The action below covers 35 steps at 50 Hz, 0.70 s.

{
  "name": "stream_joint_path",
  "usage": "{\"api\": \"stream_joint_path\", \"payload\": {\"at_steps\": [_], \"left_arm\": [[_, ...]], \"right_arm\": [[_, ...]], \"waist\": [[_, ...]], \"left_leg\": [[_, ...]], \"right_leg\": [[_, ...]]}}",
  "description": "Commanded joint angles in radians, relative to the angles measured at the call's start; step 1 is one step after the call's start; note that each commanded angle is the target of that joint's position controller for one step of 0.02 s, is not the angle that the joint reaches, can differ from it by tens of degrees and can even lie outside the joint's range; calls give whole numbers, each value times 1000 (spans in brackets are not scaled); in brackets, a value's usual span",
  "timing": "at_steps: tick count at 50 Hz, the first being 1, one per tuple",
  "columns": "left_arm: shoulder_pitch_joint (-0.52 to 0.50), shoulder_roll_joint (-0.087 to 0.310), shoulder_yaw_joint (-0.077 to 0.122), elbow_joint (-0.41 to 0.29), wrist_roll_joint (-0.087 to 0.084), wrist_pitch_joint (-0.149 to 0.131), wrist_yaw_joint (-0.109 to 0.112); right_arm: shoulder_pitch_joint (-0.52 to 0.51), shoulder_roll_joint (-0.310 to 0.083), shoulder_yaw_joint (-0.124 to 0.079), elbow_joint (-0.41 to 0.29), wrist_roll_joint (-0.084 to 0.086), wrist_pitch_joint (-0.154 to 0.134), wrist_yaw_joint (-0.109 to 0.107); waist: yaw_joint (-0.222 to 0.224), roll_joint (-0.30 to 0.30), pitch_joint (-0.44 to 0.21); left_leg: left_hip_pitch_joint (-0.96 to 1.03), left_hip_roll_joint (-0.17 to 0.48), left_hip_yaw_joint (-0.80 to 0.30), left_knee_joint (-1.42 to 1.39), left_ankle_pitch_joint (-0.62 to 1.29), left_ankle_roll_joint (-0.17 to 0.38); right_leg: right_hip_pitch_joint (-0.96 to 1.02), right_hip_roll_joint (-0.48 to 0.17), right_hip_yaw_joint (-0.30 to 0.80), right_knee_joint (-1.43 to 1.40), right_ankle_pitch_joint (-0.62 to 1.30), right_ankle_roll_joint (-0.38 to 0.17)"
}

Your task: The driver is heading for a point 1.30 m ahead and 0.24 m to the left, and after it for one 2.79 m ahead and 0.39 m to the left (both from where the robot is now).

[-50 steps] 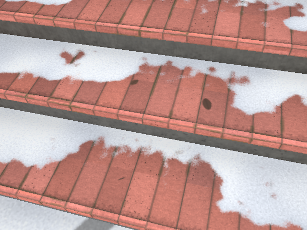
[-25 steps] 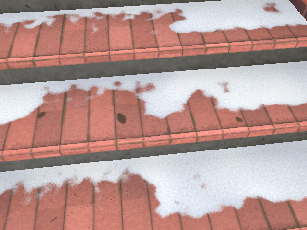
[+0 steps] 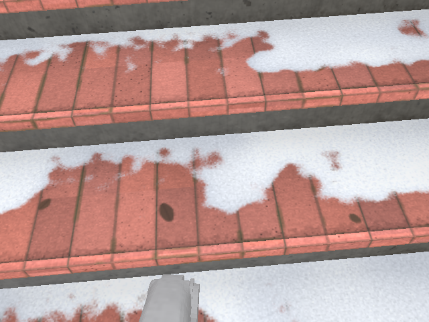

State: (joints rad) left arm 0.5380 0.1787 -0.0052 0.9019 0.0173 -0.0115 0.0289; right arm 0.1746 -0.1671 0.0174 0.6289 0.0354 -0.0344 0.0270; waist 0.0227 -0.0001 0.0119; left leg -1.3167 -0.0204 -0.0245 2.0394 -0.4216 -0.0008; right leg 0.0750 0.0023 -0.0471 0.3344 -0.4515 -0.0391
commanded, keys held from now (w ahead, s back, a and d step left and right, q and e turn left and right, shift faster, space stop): w+q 0.46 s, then w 0.54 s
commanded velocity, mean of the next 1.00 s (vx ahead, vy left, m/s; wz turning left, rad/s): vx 0.50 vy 0.00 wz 0.33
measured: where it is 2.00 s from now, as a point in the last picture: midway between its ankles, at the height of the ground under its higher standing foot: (144, 6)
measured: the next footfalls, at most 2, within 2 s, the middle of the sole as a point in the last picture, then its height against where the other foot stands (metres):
left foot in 0.12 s outside the picture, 0.15 m higher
right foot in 0.66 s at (230, 199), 0.15 m higher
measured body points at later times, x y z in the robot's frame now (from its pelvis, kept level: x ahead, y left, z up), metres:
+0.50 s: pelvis +0.33 +0.04 +0.16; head +0.34 +0.07 +0.61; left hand +0.54 +0.27 +0.12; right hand +0.39 -0.19 +0.03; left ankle +0.24 +0.10 -0.58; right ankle +0.45 -0.07 -0.33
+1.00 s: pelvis +0.65 +0.06 +0.31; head +0.65 +0.04 +0.76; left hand +0.51 +0.22 +0.17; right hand +0.92 -0.01 +0.23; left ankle +0.69 +0.26 -0.25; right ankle +0.67 +0.01 -0.43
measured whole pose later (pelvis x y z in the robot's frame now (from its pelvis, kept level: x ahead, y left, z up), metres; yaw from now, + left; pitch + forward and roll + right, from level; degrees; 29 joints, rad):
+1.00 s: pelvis +0.65 +0.06 +0.31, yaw +23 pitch +2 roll +0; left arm 0.54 0.12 -0.02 0.99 0.01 -0.09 -0.02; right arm 0.09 -0.13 0.06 0.64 0.00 -0.06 0.04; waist 0.03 0.03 -0.07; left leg -1.03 0.04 -0.11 1.53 0.10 0.09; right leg -0.27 0.04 -0.14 0.49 -0.27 -0.10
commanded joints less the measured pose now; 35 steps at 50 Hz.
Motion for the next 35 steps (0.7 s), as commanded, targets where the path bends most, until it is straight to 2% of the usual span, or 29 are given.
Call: {"api": "stream_joint_path", "payload": {"at_steps": [1, 2, 3, 4, 5, 6, 7, 8, 9, 10, 11, 12, 13, 15, 17, 19, 20, 22, 24, 25, 26, 28, 29, 30, 31, 32, 33, 34, 35], "left_arm": [[-8, 123, 8, -16, -16, -9, 46], [-61, 185, 23, -29, -31, -19, 55], [-51, 236, 30, -23, -50, -46, 52], [-46, 347, 51, -22, -43, -54, 45], [-56, 386, 64, -23, -26, -40, 40], [-70, 355, 54, -36, -7, -26, 34], [-77, 316, 53, -91, 17, -33, 45], [-14, 157, 20, -125, 34, -70, -9], [-64, 240, 50, -106, 13, -120, -69], [-208, 219, 53, -165, -27, -127, -90], [-352, 141, 27, -239, -22, -130, -82], [-417, 91, 13, -282, -11, -124, -78], [-387, 58, -1, -304, 5, -110, -74], [-301, 40, -19, -328, -12, -93, -78], [-331, 52, -41, -360, 9, -93, -66], [-458, 79, -45, -392, 54, -104, -49], [-460, 25, -60, -393, 55, -97, -47], [-466, 2, -64, -401, 3, -97, -48], [-564, -13, -76, -457, -38, -106, -59], [-651, -37, -87, -495, -35, -114, -67], [-757, -85, -112, -561, -18, -124, -73], [-863, -78, -123, -635, -12, -139, -75], [-874, -82, -138, -670, 12, -139, -85], [-817, -66, -119, -653, 16, -141, -78], [-662, 5, -75, -595, 18, -145, -68], [-457, 106, -25, -537, -1, -139, -50], [-281, 181, 13, -486, -15, -122, -38], [-72, 270, 45, -411, 1, -109, -33], [14, 335, 64, -294, 38, -101, -26]], "right_arm": [[-371, 39, 64, -300, -34, -41, 28], [-340, 9, 66, -307, -37, -41, 34], [-303, -19, 43, -278, -34, -45, 28], [-211, -71, 21, -267, -35, -52, 22], [-80, -128, -4, -235, -34, -46, 19], [38, -199, -33, -195, -20, -39, 22], [176, -310, -72, -137, -40, -38, 32], [242, -395, -84, -70, -66, -29, 21], [354, -277, -65, -44, -102, -19, -10], [327, -234, -63, 2, -71, -32, -13], [250, -200, -59, 27, -38, -46, -9], [185, -143, -46, 45, -38, -58, -11], [150, -109, -42, 70, -58, -60, -9], [125, -50, -23, 99, -42, -58, -4], [49, -109, -40, 93, -14, -55, -3], [92, -121, -37, 102, -21, -62, -16], [157, -135, -38, 134, -25, -53, -22], [293, -153, -40, 154, -34, -36, -31], [412, -140, -34, 177, -25, -10, -37], [460, -119, -28, 193, -25, -1, -43], [479, -124, -28, 211, -7, 16, -48], [479, -120, -30, 229, -6, 34, -71], [391, -150, -42, 198, 17, 40, -86], [305, -155, -43, 183, 18, 28, -87], [306, -220, -56, 190, -16, 8, -71], [285, -278, -69, 189, -20, -2, -63], [256, -318, -82, 195, -27, -6, -66], [234, -286, -83, 177, -34, -21, -72], [327, -81, -45, 148, -23, -44, -38]], "waist": [[-11, -3, 150], [-39, -20, 85], [-46, -74, -46], [-114, -196, -134], [-179, -295, -228], [-250, -337, -298], [-265, -199, -387], [-129, 384, -534], [-194, 242, -649], [-178, 128, -410], [-135, -42, -136], [-60, -145, -12], [-3, -76, -14], [73, -10, 12], [115, -54, 53], [58, -38, 11], [39, 49, -46], [-27, 120, -79], [-82, 80, -16], [-110, 77, 27], [-116, 63, 59], [-124, 86, 85], [-84, 67, 43], [-29, 123, -30], [20, 248, -152], [116, 279, -256], [209, 293, -320], [250, 125, -413], [125, -555, -520]], "left_leg": [[124, 90, 132, -357, 182, 5], [478, 61, 235, -600, 178, 27], [740, -21, 312, -612, 196, 64], [789, -61, 320, -666, 105, 89], [812, -102, 297, -800, 27, 125], [892, -133, 213, -1008, 55, 180], [1200, -43, -177, -1099, 186, 254], [1501, 251, -816, -1429, 376, 436], [1569, 274, -1017, -1607, 297, 413], [1431, 251, -930, -1640, 150, 352], [1207, 203, -800, -1619, 116, 299], [1029, 164, -647, -1616, 136, 274], [936, 128, -574, -1635, 192, 270], [914, 85, -416, -1707, 183, 259], [776, 8, -226, -1747, 223, 230], [747, -14, -190, -1785, 470, 230], [839, 27, -239, -1736, 585, 253], [1121, 104, -365, -1666, 518, 294], [1370, 179, -464, -1658, 273, 288], [1427, 192, -478, -1660, 251, 272], [1400, 170, -457, -1680, 245, 237], [1318, 183, -435, -1776, 282, 215], [1080, 186, -369, -1954, 361, 221], [945, 160, -306, -1998, 644, 211], [956, 169, -267, -1901, 1199, 224], [1138, 162, -212, -1740, 1580, 187], [1254, 163, -203, -1531, 1733, 155], [1140, 142, -258, -1232, 1498, 140], [828, -137, -263, -779, 398, 83]], "right_leg": [[-382, -234, 7, -269, 538, -46], [-508, -204, -51, -352, 774, -60], [-445, -221, -56, -283, 1442, -100], [-255, -258, -73, -133, 1991, -109], [-43, -281, -50, 41, 2263, -111], [90, -264, -46, 277, 2407, -93], [-141, -220, 34, 616, 1912, -66], [-501, 109, 135, 1030, 236, 5], [-590, 120, 341, 1275, 176, -32], [-726, 98, 286, 1355, 173, -40], [-833, 64, 238, 1359, 152, -47], [-858, 18, 226, 1330, 168, -67], [-820, 24, 204, 1499, 101, -70], [-956, -14, 173, 1602, 114, -90], [-917, -75, 127, 1230, 231, -74], [-823, -60, 18, 1040, 425, -20], [-905, -31, -38, 1230, 396, 21], [-1241, -32, -12, 1560, 199, 53], [-1576, -62, 46, 1680, -4, 57], [-1678, -68, 36, 1695, -42, 58], [-1709, -77, 3, 1583, -25, 61], [-1603, -99, -33, 1355, 23, 63], [-1198, -111, -82, 1042, 80, 33], [-818, -67, -118, 878, 198, 13], [-550, 24, -187, 952, 228, 1], [-444, 60, -151, 852, 165, -26], [-368, 51, -36, 690, 90, -63], [-118, -61, 256, 562, 72, -126], [121, -308, 895, 91, -22, -260]]}}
